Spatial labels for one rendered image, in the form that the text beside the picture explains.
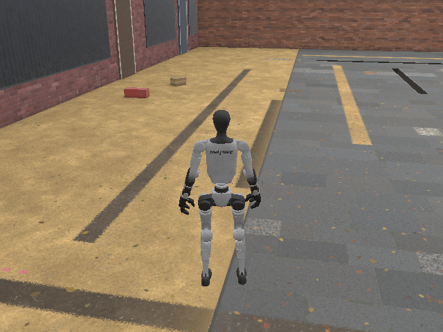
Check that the robot left hand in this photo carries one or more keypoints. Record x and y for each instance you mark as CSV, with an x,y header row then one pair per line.
x,y
183,205

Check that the robot right forearm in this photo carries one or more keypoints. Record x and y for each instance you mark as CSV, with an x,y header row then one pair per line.
x,y
253,184

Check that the robot left upper arm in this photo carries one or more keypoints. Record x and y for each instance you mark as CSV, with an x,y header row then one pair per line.
x,y
199,147

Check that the robot right hand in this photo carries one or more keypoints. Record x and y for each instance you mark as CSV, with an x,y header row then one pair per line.
x,y
252,198

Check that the right robot shin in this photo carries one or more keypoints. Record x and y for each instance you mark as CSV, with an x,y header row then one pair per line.
x,y
241,252

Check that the right robot thigh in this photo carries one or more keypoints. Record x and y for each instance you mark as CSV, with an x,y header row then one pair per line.
x,y
238,208

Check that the robot right upper arm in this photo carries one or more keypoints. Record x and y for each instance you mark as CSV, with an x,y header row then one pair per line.
x,y
246,158

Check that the robot left forearm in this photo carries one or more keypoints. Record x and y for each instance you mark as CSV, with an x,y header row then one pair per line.
x,y
187,186

